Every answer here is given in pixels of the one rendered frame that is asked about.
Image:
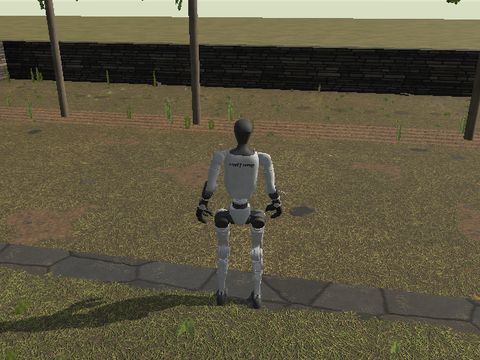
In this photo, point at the right robot forearm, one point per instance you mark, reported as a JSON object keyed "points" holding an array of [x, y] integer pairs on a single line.
{"points": [[275, 198]]}

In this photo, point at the humanoid robot torso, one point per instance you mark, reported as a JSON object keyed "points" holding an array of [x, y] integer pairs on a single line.
{"points": [[240, 182]]}

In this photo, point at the robot right upper arm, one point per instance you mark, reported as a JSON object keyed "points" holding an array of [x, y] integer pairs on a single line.
{"points": [[268, 171]]}

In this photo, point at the robot left upper arm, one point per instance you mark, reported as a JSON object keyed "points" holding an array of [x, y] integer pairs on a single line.
{"points": [[214, 169]]}

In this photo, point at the robot head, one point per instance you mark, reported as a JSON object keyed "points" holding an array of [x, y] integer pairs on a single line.
{"points": [[243, 130]]}

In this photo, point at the left robot hand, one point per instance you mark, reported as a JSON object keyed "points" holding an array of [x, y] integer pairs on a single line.
{"points": [[206, 212]]}

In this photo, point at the right robot hand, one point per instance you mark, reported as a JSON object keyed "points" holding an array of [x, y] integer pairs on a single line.
{"points": [[272, 208]]}

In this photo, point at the left robot forearm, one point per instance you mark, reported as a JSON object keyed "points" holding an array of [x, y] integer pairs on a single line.
{"points": [[205, 197]]}

